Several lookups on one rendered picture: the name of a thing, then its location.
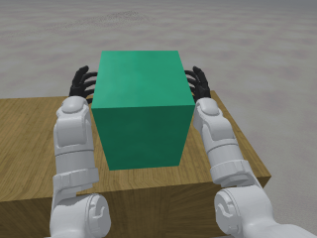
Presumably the left robot hand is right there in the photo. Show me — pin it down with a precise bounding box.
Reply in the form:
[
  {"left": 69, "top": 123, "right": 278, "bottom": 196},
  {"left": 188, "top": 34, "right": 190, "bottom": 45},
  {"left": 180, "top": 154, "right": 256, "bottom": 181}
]
[{"left": 68, "top": 65, "right": 98, "bottom": 104}]

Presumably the pedestal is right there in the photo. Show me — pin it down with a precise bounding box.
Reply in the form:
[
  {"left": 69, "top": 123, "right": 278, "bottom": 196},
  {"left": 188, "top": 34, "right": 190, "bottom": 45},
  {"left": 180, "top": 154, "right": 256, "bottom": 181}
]
[{"left": 0, "top": 90, "right": 271, "bottom": 238}]

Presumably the robot right upper arm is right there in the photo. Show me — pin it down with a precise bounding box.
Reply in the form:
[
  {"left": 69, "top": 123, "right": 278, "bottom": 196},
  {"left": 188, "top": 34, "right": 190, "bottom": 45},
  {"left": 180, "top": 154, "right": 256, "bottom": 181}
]
[{"left": 214, "top": 184, "right": 317, "bottom": 238}]

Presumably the left robot forearm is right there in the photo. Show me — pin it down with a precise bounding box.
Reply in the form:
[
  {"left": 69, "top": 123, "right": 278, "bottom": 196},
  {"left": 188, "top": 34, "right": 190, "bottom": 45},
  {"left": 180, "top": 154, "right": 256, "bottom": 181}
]
[{"left": 50, "top": 96, "right": 99, "bottom": 236}]

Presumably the right robot forearm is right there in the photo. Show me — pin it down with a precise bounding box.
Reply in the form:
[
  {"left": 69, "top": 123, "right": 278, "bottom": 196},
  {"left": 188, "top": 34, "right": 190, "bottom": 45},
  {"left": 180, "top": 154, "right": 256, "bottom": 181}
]
[{"left": 192, "top": 97, "right": 274, "bottom": 218}]

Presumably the right robot hand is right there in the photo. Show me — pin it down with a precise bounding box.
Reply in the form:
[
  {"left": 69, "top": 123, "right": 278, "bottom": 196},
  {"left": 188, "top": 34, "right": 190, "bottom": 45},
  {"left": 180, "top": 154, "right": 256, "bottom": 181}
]
[{"left": 184, "top": 66, "right": 211, "bottom": 104}]

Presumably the carton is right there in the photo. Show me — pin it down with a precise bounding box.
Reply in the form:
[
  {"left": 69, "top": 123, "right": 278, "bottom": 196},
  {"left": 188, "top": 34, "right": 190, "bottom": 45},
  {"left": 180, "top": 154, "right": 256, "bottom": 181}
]
[{"left": 91, "top": 51, "right": 195, "bottom": 171}]

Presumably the robot left upper arm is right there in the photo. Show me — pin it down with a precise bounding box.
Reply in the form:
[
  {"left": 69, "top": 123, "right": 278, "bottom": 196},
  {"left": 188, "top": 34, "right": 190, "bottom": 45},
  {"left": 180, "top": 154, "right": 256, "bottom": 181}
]
[{"left": 45, "top": 192, "right": 111, "bottom": 238}]

